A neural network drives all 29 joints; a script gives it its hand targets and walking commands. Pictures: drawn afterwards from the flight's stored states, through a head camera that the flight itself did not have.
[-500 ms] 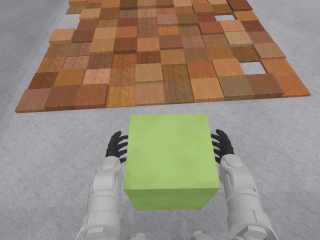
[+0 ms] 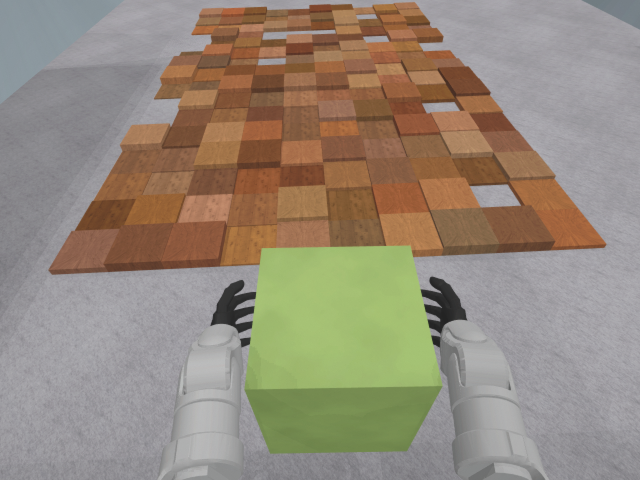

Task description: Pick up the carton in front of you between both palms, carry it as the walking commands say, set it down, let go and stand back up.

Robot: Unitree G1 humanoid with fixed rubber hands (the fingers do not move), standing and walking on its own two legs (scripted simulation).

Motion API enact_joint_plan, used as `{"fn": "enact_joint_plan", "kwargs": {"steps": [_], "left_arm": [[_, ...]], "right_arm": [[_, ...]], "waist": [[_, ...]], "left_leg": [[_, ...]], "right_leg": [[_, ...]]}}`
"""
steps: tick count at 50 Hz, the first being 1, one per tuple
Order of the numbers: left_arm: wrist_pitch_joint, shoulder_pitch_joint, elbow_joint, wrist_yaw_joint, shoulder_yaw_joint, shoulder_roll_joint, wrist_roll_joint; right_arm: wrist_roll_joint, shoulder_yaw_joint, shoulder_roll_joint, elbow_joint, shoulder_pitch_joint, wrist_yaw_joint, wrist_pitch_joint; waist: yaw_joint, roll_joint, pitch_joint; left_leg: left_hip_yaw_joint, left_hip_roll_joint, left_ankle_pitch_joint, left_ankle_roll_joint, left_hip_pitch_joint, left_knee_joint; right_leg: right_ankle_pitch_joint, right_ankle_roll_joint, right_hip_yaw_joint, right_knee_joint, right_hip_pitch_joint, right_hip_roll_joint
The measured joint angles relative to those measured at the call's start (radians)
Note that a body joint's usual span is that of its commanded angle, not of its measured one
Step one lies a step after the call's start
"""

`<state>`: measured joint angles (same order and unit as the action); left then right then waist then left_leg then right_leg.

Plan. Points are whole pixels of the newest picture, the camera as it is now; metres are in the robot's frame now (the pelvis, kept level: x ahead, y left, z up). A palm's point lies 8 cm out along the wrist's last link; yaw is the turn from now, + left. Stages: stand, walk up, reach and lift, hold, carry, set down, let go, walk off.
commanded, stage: reach and lift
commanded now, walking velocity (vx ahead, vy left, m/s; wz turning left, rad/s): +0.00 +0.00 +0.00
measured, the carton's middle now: (337, 353) +0.31 +0.00 -0.05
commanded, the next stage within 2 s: hold in 0.78 s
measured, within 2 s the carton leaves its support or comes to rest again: neither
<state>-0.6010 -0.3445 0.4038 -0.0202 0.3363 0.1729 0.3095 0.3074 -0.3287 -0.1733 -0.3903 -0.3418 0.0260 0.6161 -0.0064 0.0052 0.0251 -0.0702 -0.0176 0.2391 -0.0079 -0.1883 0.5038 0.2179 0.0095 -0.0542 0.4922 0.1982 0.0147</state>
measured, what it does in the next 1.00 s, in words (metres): stands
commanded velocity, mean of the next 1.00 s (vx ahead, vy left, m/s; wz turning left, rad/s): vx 0.00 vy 0.00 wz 0.00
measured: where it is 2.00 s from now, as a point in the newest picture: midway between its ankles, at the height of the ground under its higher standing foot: outside the picture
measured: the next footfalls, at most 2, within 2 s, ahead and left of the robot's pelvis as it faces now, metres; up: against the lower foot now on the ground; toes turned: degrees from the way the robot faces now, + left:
none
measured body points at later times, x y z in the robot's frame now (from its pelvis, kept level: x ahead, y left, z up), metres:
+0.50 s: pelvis +0.02 +0.00 +0.01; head +0.00 +0.00 +0.46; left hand +0.33 +0.15 +0.03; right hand +0.32 -0.15 +0.03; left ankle +0.03 +0.13 -0.74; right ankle +0.04 -0.13 -0.74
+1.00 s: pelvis +0.02 +0.00 +0.01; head -0.03 +0.00 +0.46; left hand +0.31 +0.15 +0.05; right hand +0.31 -0.15 +0.05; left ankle +0.03 +0.13 -0.74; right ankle +0.04 -0.13 -0.74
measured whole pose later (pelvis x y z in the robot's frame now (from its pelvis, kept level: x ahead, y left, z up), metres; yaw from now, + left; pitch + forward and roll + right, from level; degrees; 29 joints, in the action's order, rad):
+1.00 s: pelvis +0.02 +0.00 +0.01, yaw +0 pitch -8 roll +0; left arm -0.75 -0.24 0.19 -0.01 0.20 0.15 0.26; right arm 0.26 -0.19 -0.15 -0.18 -0.23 0.01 0.76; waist 0.00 0.00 0.03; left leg -0.07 -0.01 0.19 -0.01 -0.02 0.35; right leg 0.17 0.01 -0.06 0.35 0.04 0.01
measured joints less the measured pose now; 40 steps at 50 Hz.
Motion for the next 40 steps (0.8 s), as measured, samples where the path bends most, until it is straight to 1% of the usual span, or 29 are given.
{"fn": "enact_joint_plan", "kwargs": {"steps": [10, 28, 40], "left_arm": [[-0.002, 0.001, -0.034, -0.002, -0.01, 0.002, -0.004], [-0.056, 0.076, -0.111, 0.007, -0.095, -0.019, -0.028], [-0.087, 0.085, -0.141, 0.009, -0.107, -0.021, -0.037]], "right_arm": [[-0.007, 0.012, 0.001, 0.037, 0.004, 0.001, 0.004], [-0.028, 0.095, 0.021, 0.113, 0.079, -0.008, 0.054], [-0.036, 0.108, 0.023, 0.143, 0.089, -0.009, 0.084]], "waist": [[0.002, -0.002, 0.019], [0.003, -0.001, 0.005], [0.003, -0.001, 0.009]], "left_leg": [[0.002, 0.001, -0.016, -0.001, 0.027, -0.04], [0.001, 0.004, -0.029, 0.0, 0.103, -0.119], [0.002, 0.004, -0.032, 0.001, 0.124, -0.128]], "right_leg": [[-0.014, 0.001, -0.003, -0.035, -0.024, -0.001], [-0.026, 0.0, -0.004, -0.113, -0.099, -0.003], [-0.03, 0.001, -0.006, -0.121, -0.119, -0.004]]}}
